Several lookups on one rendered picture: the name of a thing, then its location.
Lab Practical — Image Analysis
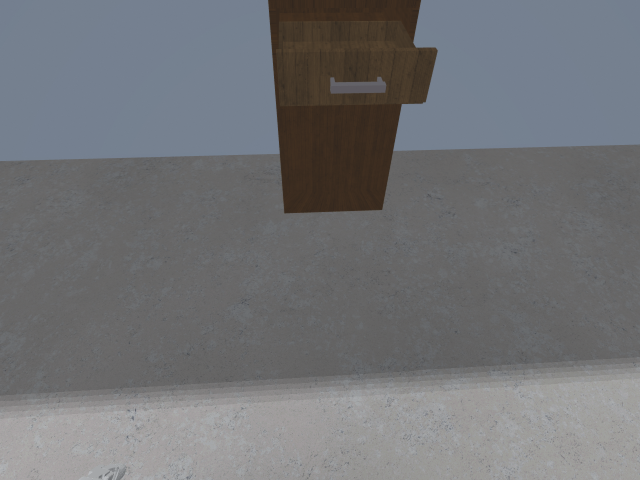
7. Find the cabinet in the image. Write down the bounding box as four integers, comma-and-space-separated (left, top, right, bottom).
268, 0, 421, 213

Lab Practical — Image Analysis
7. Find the handle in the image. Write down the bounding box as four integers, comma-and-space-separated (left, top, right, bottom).
330, 77, 386, 94

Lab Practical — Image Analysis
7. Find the drawer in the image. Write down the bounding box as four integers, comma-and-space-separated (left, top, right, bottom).
276, 21, 438, 106

